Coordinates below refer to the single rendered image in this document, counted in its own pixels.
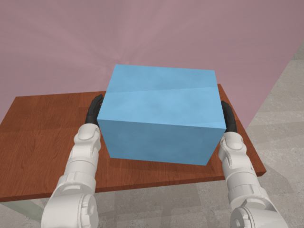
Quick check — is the robot left upper arm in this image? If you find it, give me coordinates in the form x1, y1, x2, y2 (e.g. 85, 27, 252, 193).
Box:
42, 192, 99, 228

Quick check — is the carton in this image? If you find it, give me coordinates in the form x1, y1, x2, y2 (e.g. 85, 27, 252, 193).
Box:
97, 64, 227, 166

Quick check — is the robot right hand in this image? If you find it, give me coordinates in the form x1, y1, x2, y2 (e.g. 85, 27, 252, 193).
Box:
221, 101, 238, 133

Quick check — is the robot right upper arm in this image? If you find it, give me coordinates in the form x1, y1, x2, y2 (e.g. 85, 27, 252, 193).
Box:
230, 206, 288, 228

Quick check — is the table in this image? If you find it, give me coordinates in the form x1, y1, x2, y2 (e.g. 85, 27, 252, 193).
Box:
0, 84, 267, 223

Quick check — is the robot right forearm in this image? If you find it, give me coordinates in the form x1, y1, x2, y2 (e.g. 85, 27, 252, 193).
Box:
218, 132, 288, 227

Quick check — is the robot left hand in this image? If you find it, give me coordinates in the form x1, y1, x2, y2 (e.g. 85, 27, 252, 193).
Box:
85, 94, 104, 127

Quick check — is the robot left forearm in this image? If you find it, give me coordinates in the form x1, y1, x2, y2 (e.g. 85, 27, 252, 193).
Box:
41, 123, 101, 228

